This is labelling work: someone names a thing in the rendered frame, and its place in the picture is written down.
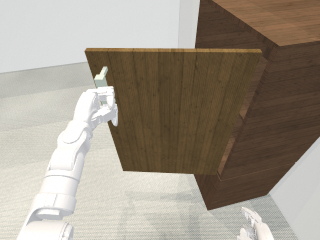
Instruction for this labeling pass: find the robot left upper arm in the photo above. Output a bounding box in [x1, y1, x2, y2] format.
[19, 220, 74, 240]

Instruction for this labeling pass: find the left robot forearm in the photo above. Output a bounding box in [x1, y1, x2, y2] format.
[15, 120, 93, 240]

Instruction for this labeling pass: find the right robot hand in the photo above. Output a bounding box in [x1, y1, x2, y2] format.
[237, 207, 274, 240]

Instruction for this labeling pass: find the left robot hand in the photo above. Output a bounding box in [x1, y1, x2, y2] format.
[73, 86, 118, 131]

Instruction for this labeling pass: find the handle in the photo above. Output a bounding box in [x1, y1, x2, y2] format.
[94, 66, 116, 105]

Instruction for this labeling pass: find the cupboard door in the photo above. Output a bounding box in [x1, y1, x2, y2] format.
[84, 48, 262, 175]

